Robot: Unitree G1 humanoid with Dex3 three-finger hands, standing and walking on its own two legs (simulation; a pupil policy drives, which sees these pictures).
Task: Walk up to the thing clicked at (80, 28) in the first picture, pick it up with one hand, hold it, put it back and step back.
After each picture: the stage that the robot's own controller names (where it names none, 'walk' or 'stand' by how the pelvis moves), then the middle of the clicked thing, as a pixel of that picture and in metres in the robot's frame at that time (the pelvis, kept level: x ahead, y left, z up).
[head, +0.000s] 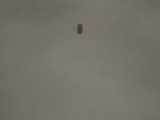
stand; (79, 29) +1.63 -0.04 -0.72
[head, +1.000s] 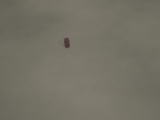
walk; (66, 43) +1.48 +0.20 -0.70
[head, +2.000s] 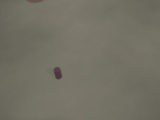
walk; (57, 73) +0.93 +0.29 -0.71
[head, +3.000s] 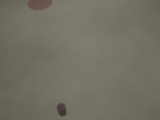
walk; (61, 110) +0.53 +0.19 -0.71
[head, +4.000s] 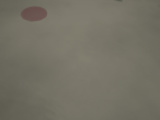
stand; out of the picture +0.33 +0.13 -0.70
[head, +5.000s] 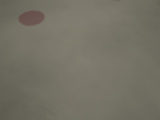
stand; out of the picture +0.31 +0.15 -0.72
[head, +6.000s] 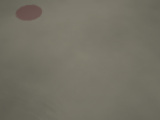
stand; out of the picture +0.30 +0.16 -0.72
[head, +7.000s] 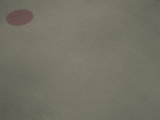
stand; out of the picture +0.28 +0.18 -0.72
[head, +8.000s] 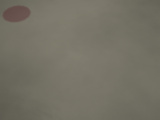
stand; out of the picture +0.28 +0.18 -0.72
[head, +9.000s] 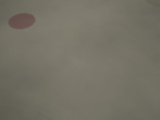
stand; out of the picture +0.28 +0.17 -0.73
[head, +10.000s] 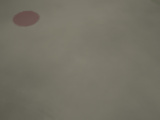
stand; out of the picture +0.29 +0.16 -0.73
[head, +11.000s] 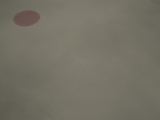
stand; out of the picture +0.29 +0.16 -0.73
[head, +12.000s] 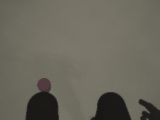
go down; (44, 86) +0.36 +0.15 -0.43
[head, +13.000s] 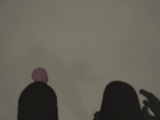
go down; (40, 77) +0.38 +0.17 -0.31
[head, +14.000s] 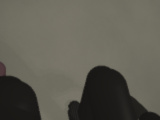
close in; out of the picture +0.37 +0.20 -0.23
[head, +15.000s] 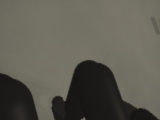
close; out of the picture +0.37 +0.21 -0.22
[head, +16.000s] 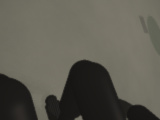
lift; out of the picture +0.36 +0.21 -0.23
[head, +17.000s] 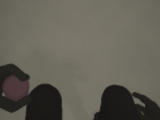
lift; (17, 91) +0.28 +0.22 -0.07
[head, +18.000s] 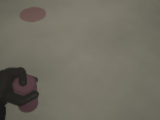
hold; (26, 94) +0.31 +0.18 +0.04
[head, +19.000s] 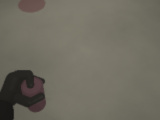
hold; (34, 95) +0.32 +0.16 +0.00
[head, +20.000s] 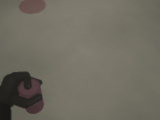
hold; (32, 96) +0.31 +0.17 +0.00
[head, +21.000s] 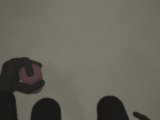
crouch; (32, 79) +0.36 +0.17 -0.08
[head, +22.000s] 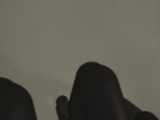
lower; out of the picture +0.37 +0.22 -0.22
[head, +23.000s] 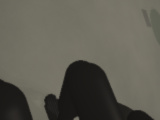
lower; out of the picture +0.39 +0.24 -0.23
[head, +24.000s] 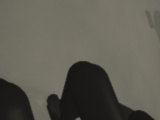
lower; out of the picture +0.39 +0.24 -0.23
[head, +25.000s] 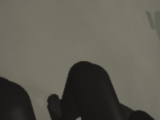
lower; out of the picture +0.39 +0.23 -0.23
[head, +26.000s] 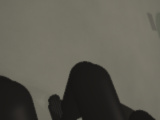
loosen; out of the picture +0.38 +0.23 -0.23
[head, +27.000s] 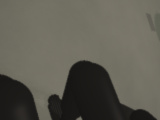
withdraw; out of the picture +0.36 +0.20 -0.23
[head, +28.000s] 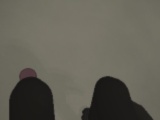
walk; (27, 79) +0.36 +0.18 -0.28
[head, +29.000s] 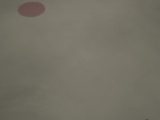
stand; out of the picture +0.29 +0.12 -0.64
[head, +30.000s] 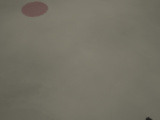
stand; out of the picture +0.31 +0.14 -0.66
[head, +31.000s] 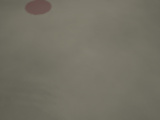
stand; out of the picture +0.31 +0.14 -0.68
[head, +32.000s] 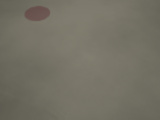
stand; out of the picture +0.31 +0.14 -0.72
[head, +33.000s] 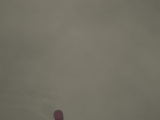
walk; (58, 116) +0.39 +0.15 -0.69
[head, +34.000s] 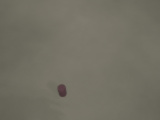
walk; (62, 90) +0.58 +0.15 -0.70
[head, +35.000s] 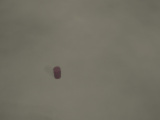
stand; (57, 72) +0.85 +0.18 -0.71
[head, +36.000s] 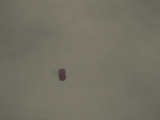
stand; (62, 74) +0.89 +0.17 -0.72
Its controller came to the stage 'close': yes
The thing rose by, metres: 0.71
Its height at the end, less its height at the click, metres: +0.00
